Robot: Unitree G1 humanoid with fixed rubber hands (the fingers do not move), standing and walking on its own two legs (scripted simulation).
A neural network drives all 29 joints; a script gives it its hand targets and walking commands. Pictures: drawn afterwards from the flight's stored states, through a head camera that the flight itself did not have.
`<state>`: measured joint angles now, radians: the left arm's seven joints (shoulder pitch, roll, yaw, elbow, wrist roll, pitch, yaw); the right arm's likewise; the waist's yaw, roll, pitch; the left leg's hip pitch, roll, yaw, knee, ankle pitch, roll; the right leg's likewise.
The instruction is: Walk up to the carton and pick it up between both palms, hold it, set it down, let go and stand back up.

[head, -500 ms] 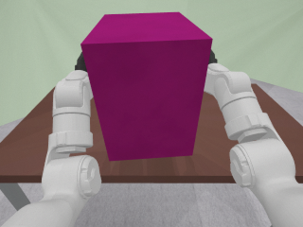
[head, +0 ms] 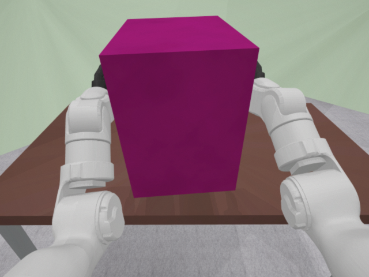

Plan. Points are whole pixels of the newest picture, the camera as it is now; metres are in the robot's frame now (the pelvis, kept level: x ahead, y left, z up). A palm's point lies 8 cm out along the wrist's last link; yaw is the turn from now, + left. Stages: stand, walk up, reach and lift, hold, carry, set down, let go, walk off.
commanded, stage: hold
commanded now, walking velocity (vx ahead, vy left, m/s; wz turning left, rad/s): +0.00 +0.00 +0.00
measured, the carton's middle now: (178, 100) +0.41 +0.00 +0.27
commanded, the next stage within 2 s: none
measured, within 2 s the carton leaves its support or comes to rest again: neither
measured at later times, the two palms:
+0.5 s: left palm (101, 96) +0.37 +0.16 +0.30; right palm (253, 89) +0.37 -0.15 +0.31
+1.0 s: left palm (99, 89) +0.38 +0.16 +0.31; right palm (251, 87) +0.37 -0.14 +0.31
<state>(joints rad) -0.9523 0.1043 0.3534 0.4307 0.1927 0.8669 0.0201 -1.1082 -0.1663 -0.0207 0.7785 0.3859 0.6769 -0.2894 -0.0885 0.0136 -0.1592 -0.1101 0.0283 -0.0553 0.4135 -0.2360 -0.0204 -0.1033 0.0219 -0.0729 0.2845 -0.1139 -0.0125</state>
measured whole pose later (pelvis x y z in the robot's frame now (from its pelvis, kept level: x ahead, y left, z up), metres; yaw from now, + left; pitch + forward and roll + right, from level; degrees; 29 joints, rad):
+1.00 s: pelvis +0.00 +0.00 +0.00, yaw +0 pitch -4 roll -2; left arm -1.02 0.13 0.37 0.51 0.21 0.85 0.01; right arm -1.12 -0.16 -0.03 0.80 0.39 0.66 -0.29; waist -0.08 0.01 -0.16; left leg -0.10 0.03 -0.05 0.41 -0.24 -0.02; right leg -0.09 0.03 -0.07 0.28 -0.12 -0.01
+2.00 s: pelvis +0.00 +0.00 +0.00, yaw +0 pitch -3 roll -2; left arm -0.97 0.12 0.35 0.46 0.18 0.85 0.02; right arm -1.11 -0.17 -0.02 0.78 0.38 0.68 -0.29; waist -0.09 0.01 -0.16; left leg -0.12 0.03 -0.07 0.41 -0.23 -0.02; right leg -0.11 0.02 -0.08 0.28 -0.11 -0.01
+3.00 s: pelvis +0.00 +0.00 +0.00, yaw +0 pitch -4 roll -2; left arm -1.03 0.13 0.36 0.52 0.20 0.85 0.01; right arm -1.13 -0.16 -0.04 0.81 0.38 0.66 -0.29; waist -0.07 0.01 -0.17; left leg -0.11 0.03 -0.06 0.41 -0.24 -0.02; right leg -0.11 0.03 -0.07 0.28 -0.11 -0.02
